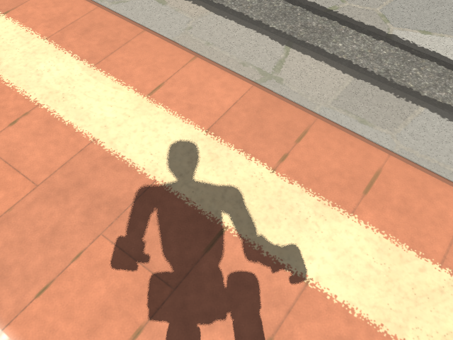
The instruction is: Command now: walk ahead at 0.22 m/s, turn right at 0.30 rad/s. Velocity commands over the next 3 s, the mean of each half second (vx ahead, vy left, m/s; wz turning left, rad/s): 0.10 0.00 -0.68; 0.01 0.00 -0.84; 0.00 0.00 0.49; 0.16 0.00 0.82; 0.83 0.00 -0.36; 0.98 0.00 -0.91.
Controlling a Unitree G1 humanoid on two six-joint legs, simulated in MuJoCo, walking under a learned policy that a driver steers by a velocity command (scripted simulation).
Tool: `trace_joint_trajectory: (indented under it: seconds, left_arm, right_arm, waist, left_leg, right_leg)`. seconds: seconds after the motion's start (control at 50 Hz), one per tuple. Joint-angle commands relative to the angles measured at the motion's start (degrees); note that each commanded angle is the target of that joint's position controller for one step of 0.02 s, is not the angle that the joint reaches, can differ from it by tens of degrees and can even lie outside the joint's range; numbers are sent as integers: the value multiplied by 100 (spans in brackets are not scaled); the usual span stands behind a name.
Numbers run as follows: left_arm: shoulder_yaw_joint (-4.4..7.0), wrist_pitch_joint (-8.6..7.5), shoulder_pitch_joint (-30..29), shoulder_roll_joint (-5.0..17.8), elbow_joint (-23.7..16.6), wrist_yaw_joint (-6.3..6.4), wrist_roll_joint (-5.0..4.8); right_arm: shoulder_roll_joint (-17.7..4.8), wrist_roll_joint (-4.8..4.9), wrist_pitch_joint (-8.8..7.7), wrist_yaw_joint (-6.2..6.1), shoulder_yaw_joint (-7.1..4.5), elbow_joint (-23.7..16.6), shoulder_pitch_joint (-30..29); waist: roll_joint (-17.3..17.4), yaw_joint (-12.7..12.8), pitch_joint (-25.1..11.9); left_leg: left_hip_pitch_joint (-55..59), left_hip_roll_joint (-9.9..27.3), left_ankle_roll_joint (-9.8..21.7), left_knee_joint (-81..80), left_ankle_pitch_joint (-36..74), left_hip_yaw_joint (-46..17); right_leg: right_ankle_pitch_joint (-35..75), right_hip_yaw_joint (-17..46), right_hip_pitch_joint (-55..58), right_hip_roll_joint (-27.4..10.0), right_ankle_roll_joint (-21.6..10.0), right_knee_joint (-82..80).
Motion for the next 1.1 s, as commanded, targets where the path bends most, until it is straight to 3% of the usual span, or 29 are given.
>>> trace_joint_trajectory:
  seconds: [0.02,0.08,0.16,0.26,0.32,0.34,0.36,0.38,0.4,0.42,0.46,0.5,0.58,0.64,0.7,0.74,0.78,0.8,0.82,0.84,0.86,0.88,0.9,0.92,0.94,0.98,1.02,1.06,1.1]
  left_arm:
    - [265,31,140,878,-393,15,-40]
    - [369,144,141,1047,-404,72,-39]
    - [462,408,77,1103,-553,226,-125]
    - [590,678,359,1092,-581,335,-78]
    - [624,767,287,1015,-685,337,-147]
    - [581,776,462,867,-658,321,-190]
    - [532,786,715,664,-674,299,-196]
    - [585,736,740,762,-763,277,-249]
    - [701,699,733,1278,-679,241,-179]
    - [729,723,843,1347,-551,232,-172]
    - [646,797,1124,1079,-416,243,-96]
    - [558,770,882,969,-585,213,-180]
    - [405,710,178,770,-971,149,-217]
    - [303,713,130,613,-1061,60,-184]
    - [312,762,168,689,-1071,8,-166]
    - [371,839,265,765,-1078,-55,-178]
    - [466,920,575,819,-993,-81,-172]
    - [583,934,959,1024,-847,-17,-139]
    - [825,911,1349,1785,-824,106,-150]
    - [858,788,983,2218,-1082,122,14]
    - [761,650,885,1739,-1129,61,110]
    - [676,573,679,1554,-1078,73,98]
    - [613,562,292,1326,-1109,117,-29]
    - [525,579,-27,1144,-1158,150,-107]
    - [427,578,-176,996,-1181,182,-70]
    - [310,548,-208,789,-1106,191,27]
    - [174,505,-191,481,-917,182,78]
    - [165,479,-136,501,-735,158,157]
    - [303,514,-67,926,-589,145,171]
  right_arm:
    - [-440,-90,-55,-132,-114,-553,183]
    - [-358,-40,4,-254,-81,-487,150]
    - [-475,31,112,-214,-147,-429,-304]
    - [-451,91,-149,-68,-172,-443,-779]
    - [-575,203,-279,-35,-265,-284,-481]
    - [-700,172,-291,-45,-308,-253,-388]
    - [-1024,31,-249,-66,-353,-302,-361]
    - [-1170,-218,-204,-50,-369,-332,-662]
    - [-810,-240,-213,-77,-311,-457,-1007]
    - [-563,-132,-202,-136,-244,-545,-1249]
    - [-477,16,-130,-220,-179,-597,-1336]
    - [-510,-45,-71,-264,-152,-594,-1130]
    - [-812,-102,37,-245,-270,-438,-451]
    - [-1015,-67,77,-150,-383,-420,-464]
    - [-1155,-29,60,-45,-484,-360,-524]
    - [-1143,78,-29,12,-520,-285,-495]
    - [-1050,237,-85,42,-535,-209,-518]
    - [-797,254,-102,56,-491,-68,-226]
    - [-492,69,-111,80,-410,-144,-66]
    - [-286,-127,-132,12,-319,-635,-627]
    - [-610,-77,-124,-46,-405,-663,-1139]
    - [-628,64,-109,-84,-425,-628,-1105]
    - [-644,53,-83,-145,-453,-436,-808]
    - [-687,-24,-62,-174,-466,-339,-607]
    - [-679,-38,-43,-150,-465,-206,-364]
    - [-593,42,-13,-108,-413,-18,-41]
    - [-318,85,16,-63,-269,29,-30]
    - [-212,105,36,10,-170,-15,-155]
    - [-548,180,61,41,-232,-217,-356]
  waist:
    - [-249,-178,-1352]
    - [-458,-275,-1583]
    - [-722,-142,-1148]
    - [-1066,126,-853]
    - [-1065,-29,-842]
    - [-744,-20,-1015]
    - [189,149,-1307]
    - [1422,304,-1004]
    - [1194,355,-745]
    - [868,388,-657]
    - [694,341,-651]
    - [688,159,-599]
    - [763,-374,-789]
    - [829,-384,-933]
    - [855,-321,-1026]
    - [932,-212,-1105]
    - [817,55,-1244]
    - [421,180,-1324]
    - [-1185,199,-1215]
    - [-2035,135,-1275]
    - [-1196,475,-1413]
    - [-1014,294,-1292]
    - [-704,68,-1246]
    - [-747,-64,-1261]
    - [-837,-172,-1399]
    - [-766,-203,-1531]
    - [-699,-154,-1445]
    - [-848,26,-1199]
    - [-965,192,-795]
  left_leg:
    - [-742,197,-42,-886,171,47]
    - [-460,52,-63,-1937,229,27]
    - [-229,-49,26,-2894,1012,-137]
    - [390,-178,82,-4169,1228,-180]
    - [1050,60,260,-5472,1655,-194]
    - [1549,518,475,-5929,1769,-393]
    - [2025,1644,1027,-6142,1393,-1463]
    - [1484,2410,1584,-6545,1427,-2452]
    - [1073,2451,1643,-6550,1451,-2161]
    - [906,2059,1470,-6446,1354,-1493]
    - [986,1734,1379,-6346,1672,-786]
    - [1142,1646,1494,-6377,2084,-232]
    - [2053,1906,1741,-6308,2393,90]
    - [1936,2055,1753,-6255,2593,527]
    - [1728,2212,1646,-6143,2893,907]
    - [1778,2383,1528,-5862,3305,1051]
    - [1596,2372,1129,-5249,3101,1376]
    - [1059,2117,707,-4542,2529,1678]
    - [-602,1469,75,-2828,421,2164]
    - [-2204,685,-250,-1658,-1076,1428]
    - [-2246,712,-111,-993,-883,668]
    - [-2186,791,50,-959,-333,521]
    - [-2051,894,57,-1098,154,455]
    - [-1831,843,-24,-1107,509,514]
    - [-1449,782,-113,-957,752,612]
    - [-1005,769,-217,-1129,1027,734]
    - [-613,959,-214,-2088,1255,701]
    - [-72,1012,-158,-2906,1264,761]
    - [-177,910,-83,-3049,827,891]
  right_leg:
    - [2210,2218,1840,-1295,-898,-792]
    - [1749,2358,1536,-1288,-920,-867]
    - [-1871,2693,772,-1012,-653,-1353]
    - [-2678,3079,704,-851,-569,-1405]
    - [-2889,3360,795,-721,-374,-1137]
    - [-3395,3100,613,-445,-184,-596]
    - [-3746,2246,60,28,30,565]
    - [-3485,1018,-643,526,245,2155]
    - [-2957,764,-833,-22,461,3070]
    - [-2503,600,-795,-161,551,3479]
    - [-2083,317,-1022,-312,727,4541]
    - [-1832,-79,-1288,-626,870,4700]
    - [-1725,-304,-1562,-1126,1090,3682]
    - [-1824,-497,-974,-1249,974,2890]
    - [-1806,-775,-307,-1156,756,2126]
    - [-1847,-805,29,-1116,553,1613]
    - [-1328,-884,809,-939,223,576]
    - [-728,-662,1627,-816,-32,10]
    - [1420,1036,2746,-1905,-590,-458]
    - [1650,2889,2762,-2887,-1707,-557]
    - [1232,2479,2566,-2753,-1755,-725]
    - [844,1967,2292,-2490,-1439,-733]
    - [604,1520,2104,-2172,-1116,-633]
    - [920,1238,1857,-2018,-1007,-550]
    - [1299,954,1659,-1907,-989,-508]
    - [1502,553,1546,-1808,-1000,-521]
    - [1066,255,1512,-1728,-928,-576]
    - [233,144,1249,-1763,-965,-752]
    - [-354,370,1169,-2011,-1164,-883]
